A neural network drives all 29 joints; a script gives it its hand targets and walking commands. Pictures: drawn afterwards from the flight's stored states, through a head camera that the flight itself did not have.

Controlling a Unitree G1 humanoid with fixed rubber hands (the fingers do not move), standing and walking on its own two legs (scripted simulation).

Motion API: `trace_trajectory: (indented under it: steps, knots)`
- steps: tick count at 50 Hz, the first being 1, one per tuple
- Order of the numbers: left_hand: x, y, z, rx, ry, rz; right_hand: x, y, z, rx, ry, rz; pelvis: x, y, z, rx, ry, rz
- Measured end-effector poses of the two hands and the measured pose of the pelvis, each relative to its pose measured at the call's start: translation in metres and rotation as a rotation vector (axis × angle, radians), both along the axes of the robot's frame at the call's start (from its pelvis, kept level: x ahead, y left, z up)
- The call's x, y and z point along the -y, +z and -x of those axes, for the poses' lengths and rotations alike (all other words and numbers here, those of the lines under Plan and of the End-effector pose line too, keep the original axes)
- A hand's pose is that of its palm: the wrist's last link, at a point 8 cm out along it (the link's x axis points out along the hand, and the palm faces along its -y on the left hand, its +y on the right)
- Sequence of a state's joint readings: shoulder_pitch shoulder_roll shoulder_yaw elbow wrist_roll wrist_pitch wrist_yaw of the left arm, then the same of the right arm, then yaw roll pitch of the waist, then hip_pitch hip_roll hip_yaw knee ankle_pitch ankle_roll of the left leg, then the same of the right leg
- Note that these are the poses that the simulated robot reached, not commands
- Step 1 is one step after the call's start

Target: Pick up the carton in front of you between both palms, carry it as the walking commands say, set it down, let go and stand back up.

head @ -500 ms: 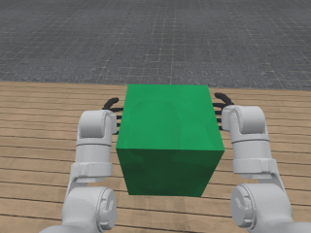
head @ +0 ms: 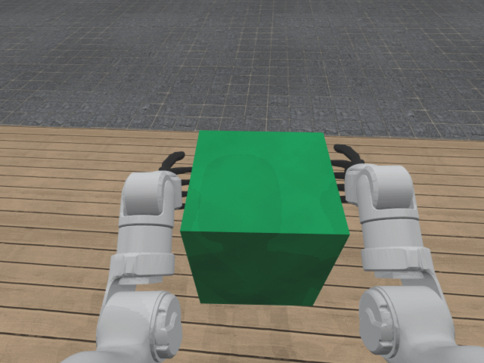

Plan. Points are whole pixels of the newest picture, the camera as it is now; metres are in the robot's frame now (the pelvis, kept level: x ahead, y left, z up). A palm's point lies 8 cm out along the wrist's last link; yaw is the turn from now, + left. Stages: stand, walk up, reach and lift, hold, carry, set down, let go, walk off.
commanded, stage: carry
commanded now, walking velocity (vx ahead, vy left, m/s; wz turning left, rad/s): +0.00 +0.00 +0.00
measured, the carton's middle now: (258, 222) +0.34 +0.00 +0.05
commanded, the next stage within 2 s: none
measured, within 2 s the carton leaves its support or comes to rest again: neither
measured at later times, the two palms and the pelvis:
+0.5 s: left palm (219, 141) +0.48 +0.07 +0.12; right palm (376, 144) +0.46 -0.23 +0.12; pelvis +0.11 -0.05 -0.02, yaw -2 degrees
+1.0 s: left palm (213, 92) +0.75 +0.11 +0.07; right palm (324, 84) +0.76 -0.19 +0.08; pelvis +0.39 -0.05 -0.06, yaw -3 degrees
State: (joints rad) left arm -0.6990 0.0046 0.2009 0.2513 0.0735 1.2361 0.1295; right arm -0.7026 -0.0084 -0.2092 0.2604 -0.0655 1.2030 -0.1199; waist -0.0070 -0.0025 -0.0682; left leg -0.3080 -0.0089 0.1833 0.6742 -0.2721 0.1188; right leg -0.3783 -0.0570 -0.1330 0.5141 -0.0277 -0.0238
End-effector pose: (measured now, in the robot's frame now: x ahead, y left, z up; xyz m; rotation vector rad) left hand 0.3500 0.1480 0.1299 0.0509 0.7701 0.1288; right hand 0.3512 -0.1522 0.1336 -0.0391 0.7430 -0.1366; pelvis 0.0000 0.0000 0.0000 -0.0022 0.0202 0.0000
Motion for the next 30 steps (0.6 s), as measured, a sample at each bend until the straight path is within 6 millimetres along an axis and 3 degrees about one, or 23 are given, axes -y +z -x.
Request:
trace_trajectory:
  steps: [8,14,19,23,26,30]
  knots:
    - [0.000,0.002,-0.004,0.002,-0.002,-0.002,0.000,0.002,-0.003,0.002,-0.003,-0.003,0.000,0.002,-0.009,-0.002,-0.008,0.004]
    - [0.014,0.008,-0.035,0.001,-0.025,-0.005,0.014,0.004,-0.025,0.000,-0.022,-0.002,0.006,0.008,-0.033,-0.026,-0.024,0.009]
    - [0.039,0.007,-0.075,-0.001,-0.051,-0.002,0.039,0.002,-0.055,-0.002,-0.054,0.001,0.021,0.008,-0.064,-0.046,-0.035,0.003]
    - [0.066,-0.001,-0.114,0.012,-0.062,-0.001,0.065,-0.007,-0.089,0.010,-0.071,-0.005,0.039,-0.004,-0.098,-0.049,-0.040,-0.005]
    - [0.081,-0.016,-0.137,0.014,-0.051,-0.005,0.080,-0.022,-0.117,0.012,-0.066,-0.018,0.052,-0.017,-0.122,-0.046,-0.031,-0.001]
    - [0.085,-0.038,-0.156,-0.043,-0.024,-0.009,0.085,-0.040,-0.149,-0.046,-0.041,-0.029,0.064,-0.014,-0.151,-0.053,-0.025,-0.020]
